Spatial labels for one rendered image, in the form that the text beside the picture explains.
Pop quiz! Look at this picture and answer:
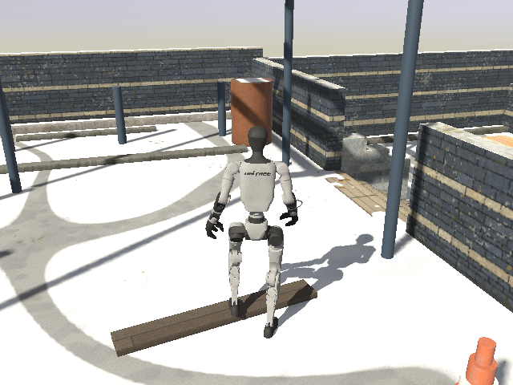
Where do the stairs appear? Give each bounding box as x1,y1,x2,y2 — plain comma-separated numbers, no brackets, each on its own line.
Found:
357,180,410,232

